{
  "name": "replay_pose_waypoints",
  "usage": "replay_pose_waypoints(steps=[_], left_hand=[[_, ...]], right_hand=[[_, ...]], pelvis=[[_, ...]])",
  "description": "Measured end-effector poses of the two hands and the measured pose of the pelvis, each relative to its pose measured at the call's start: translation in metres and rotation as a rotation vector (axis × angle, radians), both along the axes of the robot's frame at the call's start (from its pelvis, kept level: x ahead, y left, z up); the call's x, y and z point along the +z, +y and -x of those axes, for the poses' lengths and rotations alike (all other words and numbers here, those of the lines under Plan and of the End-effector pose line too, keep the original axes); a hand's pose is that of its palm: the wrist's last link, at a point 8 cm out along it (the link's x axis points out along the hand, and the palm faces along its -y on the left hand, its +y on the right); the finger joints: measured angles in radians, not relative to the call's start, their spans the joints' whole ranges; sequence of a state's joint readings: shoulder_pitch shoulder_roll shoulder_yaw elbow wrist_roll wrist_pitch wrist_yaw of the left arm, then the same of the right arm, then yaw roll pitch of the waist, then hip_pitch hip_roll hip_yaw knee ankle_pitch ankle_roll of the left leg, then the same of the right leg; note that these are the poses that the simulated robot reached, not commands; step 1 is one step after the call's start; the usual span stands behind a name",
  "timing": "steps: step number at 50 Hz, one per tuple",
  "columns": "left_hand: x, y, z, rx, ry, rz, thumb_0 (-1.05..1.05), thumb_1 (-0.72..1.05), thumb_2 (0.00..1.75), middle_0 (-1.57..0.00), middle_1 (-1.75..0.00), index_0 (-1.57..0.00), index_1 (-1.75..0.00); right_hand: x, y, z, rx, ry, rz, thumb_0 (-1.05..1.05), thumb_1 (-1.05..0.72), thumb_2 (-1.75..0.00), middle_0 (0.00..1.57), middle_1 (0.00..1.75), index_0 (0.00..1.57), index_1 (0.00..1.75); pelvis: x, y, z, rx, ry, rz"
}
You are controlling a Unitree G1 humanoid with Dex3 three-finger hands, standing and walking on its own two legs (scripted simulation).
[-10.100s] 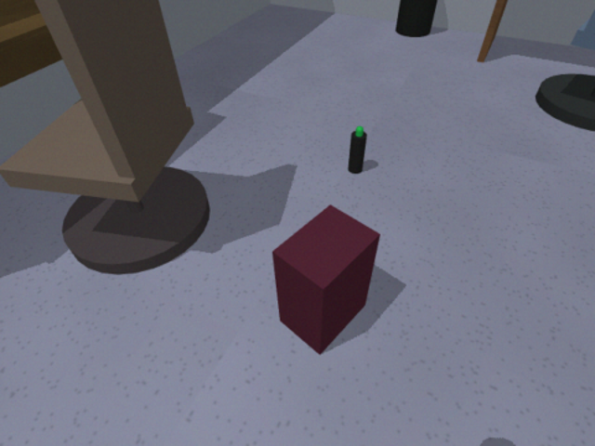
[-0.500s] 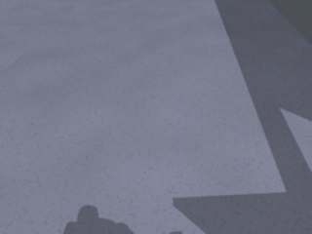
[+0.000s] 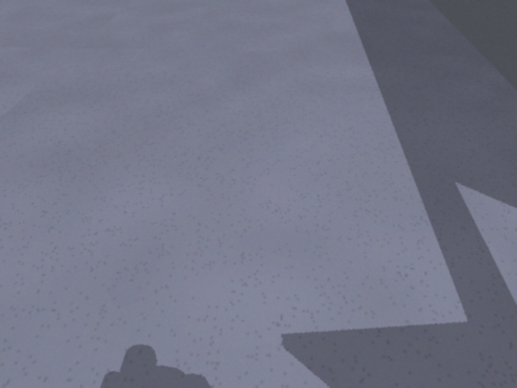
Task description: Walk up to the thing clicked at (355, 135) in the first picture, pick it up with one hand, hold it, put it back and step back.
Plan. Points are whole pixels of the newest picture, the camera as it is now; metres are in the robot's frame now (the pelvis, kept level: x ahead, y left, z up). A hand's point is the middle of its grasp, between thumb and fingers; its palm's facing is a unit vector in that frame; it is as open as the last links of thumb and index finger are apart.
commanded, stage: stand
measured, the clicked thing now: out of the picture -0.84 +1.56 -0.65
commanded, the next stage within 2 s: none
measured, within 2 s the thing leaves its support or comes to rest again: neither
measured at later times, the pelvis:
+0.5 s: pelvis +0.01 +0.00 +0.00, yaw +0 degrees
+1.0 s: pelvis +0.02 +0.00 +0.00, yaw +0 degrees
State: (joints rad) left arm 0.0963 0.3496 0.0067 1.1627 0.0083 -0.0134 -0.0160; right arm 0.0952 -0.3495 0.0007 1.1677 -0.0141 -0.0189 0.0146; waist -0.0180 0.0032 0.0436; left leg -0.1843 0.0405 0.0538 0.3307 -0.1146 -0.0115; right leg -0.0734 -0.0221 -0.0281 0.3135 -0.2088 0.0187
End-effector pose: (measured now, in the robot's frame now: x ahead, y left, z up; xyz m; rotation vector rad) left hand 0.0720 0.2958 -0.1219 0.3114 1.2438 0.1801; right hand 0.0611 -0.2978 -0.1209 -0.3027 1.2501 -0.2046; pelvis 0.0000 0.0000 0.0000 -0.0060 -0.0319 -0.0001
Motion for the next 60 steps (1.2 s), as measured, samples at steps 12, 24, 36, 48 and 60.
replay_pose_waypoints(steps=[12,24,36,48,60], left_hand=[[0.003,0.005,-0.004,0.010,-0.003,-0.014,0.00,0.90,0.90,-0.20,-0.30,-0.20,-0.30],[0.003,0.003,-0.012,0.006,-0.009,-0.011,0.00,0.90,0.90,-0.20,-0.30,-0.20,-0.30],[0.003,0.000,-0.017,0.005,-0.017,-0.009,0.00,0.90,0.90,-0.20,-0.30,-0.20,-0.30],[0.004,0.002,-0.014,0.006,-0.016,-0.013,0.00,0.90,0.90,-0.20,-0.30,-0.20,-0.30],[0.004,0.003,-0.007,0.009,-0.004,-0.014,0.00,0.90,0.90,-0.20,-0.30,-0.20,-0.30]], right_hand=[[-0.001,0.006,-0.018,0.014,-0.021,-0.009,0.01,-0.90,-0.90,0.21,0.30,0.20,0.30],[0.001,0.004,-0.027,0.016,-0.027,-0.005,0.01,-0.90,-0.90,0.21,0.30,0.20,0.30],[0.002,0.002,-0.028,0.011,-0.022,-0.001,0.01,-0.90,-0.90,0.21,0.30,0.20,0.30],[0.002,0.002,-0.027,0.013,-0.027,0.001,0.01,-0.90,-0.90,0.21,0.30,0.20,0.30],[0.001,0.002,-0.023,0.015,-0.018,-0.001,0.01,-0.90,-0.90,0.21,0.30,0.20,0.30]], pelvis=[[0.000,0.001,-0.007,0.001,0.002,-0.003],[0.001,0.001,-0.013,0.000,0.005,-0.005],[0.001,-0.001,-0.016,0.003,0.001,-0.004],[0.001,-0.001,-0.016,0.001,-0.004,-0.004],[0.001,0.000,-0.014,0.002,-0.003,-0.005]])
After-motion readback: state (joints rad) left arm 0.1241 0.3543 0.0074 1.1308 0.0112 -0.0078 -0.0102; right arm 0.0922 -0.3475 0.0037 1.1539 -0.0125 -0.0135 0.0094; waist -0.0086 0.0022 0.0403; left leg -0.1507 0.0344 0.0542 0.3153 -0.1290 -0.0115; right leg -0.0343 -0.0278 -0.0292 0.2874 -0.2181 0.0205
